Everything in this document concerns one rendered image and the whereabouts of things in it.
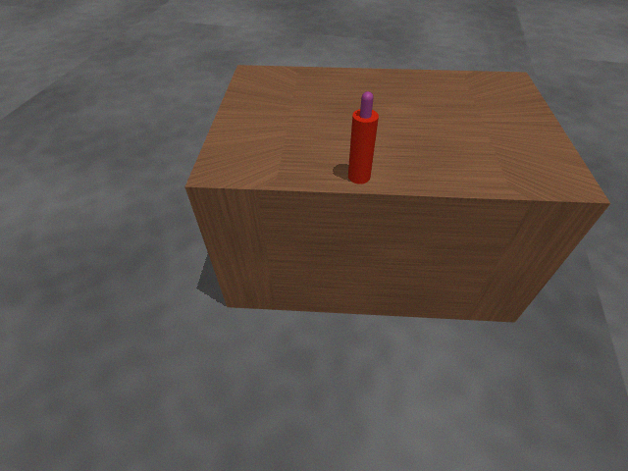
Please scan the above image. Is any bottle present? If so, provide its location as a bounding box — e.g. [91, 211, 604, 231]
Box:
[348, 91, 379, 184]

